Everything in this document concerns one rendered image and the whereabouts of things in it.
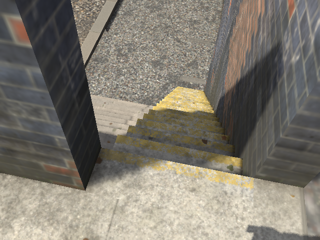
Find stairs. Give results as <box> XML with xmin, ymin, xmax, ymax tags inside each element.
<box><xmin>112</xmin><ymin>86</ymin><xmax>243</xmax><ymax>176</ymax></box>

